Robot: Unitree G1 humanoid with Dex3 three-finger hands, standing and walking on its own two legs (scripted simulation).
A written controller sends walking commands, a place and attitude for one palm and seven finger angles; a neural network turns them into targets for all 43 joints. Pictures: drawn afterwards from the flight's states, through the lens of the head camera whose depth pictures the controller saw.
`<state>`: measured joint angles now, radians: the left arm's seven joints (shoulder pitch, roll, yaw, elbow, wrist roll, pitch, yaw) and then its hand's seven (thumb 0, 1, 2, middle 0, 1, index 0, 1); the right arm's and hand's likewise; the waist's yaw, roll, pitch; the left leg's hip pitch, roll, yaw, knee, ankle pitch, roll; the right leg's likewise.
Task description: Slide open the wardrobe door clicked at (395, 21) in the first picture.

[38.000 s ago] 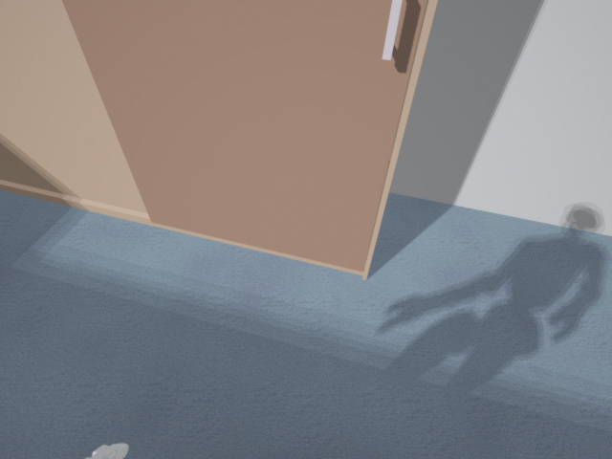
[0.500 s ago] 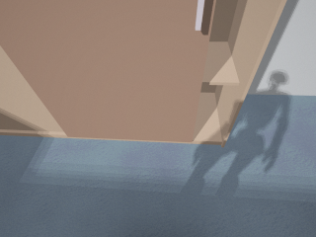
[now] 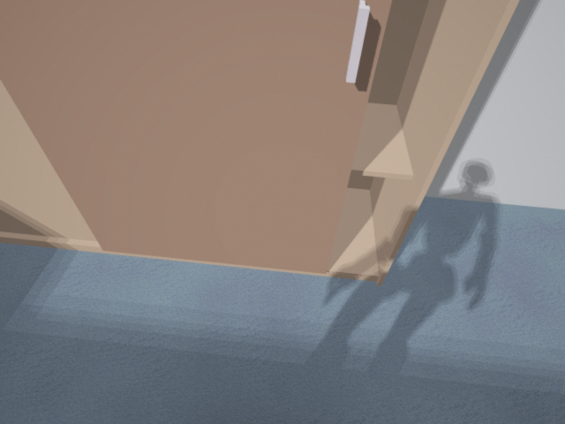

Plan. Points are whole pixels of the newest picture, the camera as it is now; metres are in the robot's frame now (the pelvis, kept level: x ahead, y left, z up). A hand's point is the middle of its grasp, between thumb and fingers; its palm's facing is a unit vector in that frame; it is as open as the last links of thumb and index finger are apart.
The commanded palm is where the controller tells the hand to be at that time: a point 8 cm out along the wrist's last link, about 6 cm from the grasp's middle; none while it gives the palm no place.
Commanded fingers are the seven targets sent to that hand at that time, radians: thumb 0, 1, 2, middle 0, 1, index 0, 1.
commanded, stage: let the arm hang, fingers relaxed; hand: right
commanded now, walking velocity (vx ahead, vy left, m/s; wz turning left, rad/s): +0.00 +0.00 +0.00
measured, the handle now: (356, 42) +0.78 -0.10 +0.20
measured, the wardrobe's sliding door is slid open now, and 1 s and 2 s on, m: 0.22 0.22 0.22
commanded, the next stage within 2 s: look to check the result in 0.18 s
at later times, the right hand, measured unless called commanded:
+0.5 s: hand out of the picture +0.10 -0.23 -0.16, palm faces -0.03 +0.94 -0.33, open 7.4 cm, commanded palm none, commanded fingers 0.00 -0.90 -0.90 0.20 0.30 0.20 0.30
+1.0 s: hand out of the picture +0.12 -0.21 -0.16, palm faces -0.02 +0.95 -0.31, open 7.4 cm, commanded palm none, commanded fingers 0.00 -0.90 -0.90 0.20 0.30 0.20 0.30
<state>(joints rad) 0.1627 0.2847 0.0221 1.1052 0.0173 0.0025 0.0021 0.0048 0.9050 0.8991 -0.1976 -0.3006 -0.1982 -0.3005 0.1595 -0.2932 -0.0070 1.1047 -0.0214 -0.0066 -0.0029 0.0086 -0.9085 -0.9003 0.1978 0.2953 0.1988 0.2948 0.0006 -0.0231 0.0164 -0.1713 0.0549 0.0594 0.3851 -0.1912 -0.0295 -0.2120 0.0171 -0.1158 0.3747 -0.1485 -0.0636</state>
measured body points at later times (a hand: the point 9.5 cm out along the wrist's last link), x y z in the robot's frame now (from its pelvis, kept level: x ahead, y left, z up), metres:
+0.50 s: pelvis +0.03 +0.01 +0.01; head +0.05 +0.01 +0.45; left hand +0.11 +0.31 -0.13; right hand +0.10 -0.28 -0.13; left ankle +0.01 +0.14 -0.74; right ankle +0.04 -0.08 -0.74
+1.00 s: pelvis +0.05 +0.03 +0.00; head +0.06 +0.03 +0.45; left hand +0.12 +0.31 -0.14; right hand +0.12 -0.26 -0.14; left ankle +0.01 +0.14 -0.74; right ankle +0.04 -0.08 -0.74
